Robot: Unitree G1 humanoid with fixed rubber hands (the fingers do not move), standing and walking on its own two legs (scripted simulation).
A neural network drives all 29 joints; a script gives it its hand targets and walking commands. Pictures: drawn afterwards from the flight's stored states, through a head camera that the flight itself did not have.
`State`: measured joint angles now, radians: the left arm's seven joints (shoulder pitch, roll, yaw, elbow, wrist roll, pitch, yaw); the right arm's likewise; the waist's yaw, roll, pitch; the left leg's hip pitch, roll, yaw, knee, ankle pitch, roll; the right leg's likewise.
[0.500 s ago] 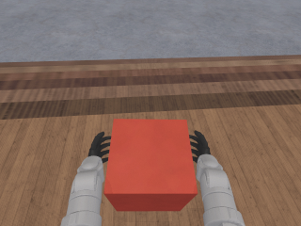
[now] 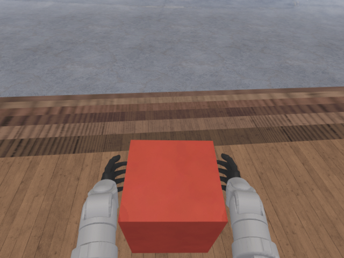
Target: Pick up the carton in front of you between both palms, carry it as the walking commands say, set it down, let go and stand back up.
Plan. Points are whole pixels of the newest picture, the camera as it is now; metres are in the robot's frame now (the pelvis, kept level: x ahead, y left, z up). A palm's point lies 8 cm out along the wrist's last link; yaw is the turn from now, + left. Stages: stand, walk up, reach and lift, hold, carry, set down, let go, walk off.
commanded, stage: reach and lift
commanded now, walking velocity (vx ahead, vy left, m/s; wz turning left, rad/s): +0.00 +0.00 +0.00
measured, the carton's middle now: (171, 199) +0.30 +0.00 -0.05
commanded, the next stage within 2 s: hold in 0.68 s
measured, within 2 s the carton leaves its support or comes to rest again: neither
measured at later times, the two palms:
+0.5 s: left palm (109, 180) +0.31 +0.15 +0.04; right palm (232, 177) +0.31 -0.15 +0.04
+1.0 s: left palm (107, 181) +0.29 +0.15 +0.05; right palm (237, 179) +0.30 -0.15 +0.06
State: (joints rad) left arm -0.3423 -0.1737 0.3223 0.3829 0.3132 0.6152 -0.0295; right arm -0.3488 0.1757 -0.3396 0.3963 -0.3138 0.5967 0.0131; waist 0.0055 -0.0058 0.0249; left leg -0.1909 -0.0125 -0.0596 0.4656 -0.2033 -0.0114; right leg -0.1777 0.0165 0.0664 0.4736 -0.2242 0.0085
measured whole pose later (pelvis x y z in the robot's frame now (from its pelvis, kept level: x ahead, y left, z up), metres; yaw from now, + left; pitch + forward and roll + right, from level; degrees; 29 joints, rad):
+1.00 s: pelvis +0.01 +0.00 +0.01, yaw +0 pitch -8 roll +0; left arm -0.25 -0.15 0.20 0.20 0.27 0.77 -0.01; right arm -0.26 0.15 -0.22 0.21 -0.27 0.76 0.01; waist 0.00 -0.01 0.04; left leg -0.04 -0.01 -0.07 0.35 -0.17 -0.01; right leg -0.02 0.01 0.06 0.36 -0.19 0.01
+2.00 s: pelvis +0.02 +0.00 +0.00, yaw +0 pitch -3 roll +0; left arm -0.22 -0.14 0.18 0.16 0.24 0.79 -0.01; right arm -0.23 0.15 -0.19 0.17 -0.25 0.78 -0.01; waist 0.00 0.00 -0.06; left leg -0.16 -0.01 -0.05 0.45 -0.30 -0.01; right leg -0.16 0.01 0.07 0.47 -0.33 0.00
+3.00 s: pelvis +0.49 -0.07 +0.01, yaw +0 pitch +5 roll +2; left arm -0.17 -0.13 0.12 -0.37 0.08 1.18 0.08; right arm -0.19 0.14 -0.11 -0.37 -0.10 1.19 -0.10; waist 0.03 0.01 -0.04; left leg -0.66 0.10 0.10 0.94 -0.20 0.00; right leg -0.17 -0.03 -0.23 0.32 -0.24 -0.07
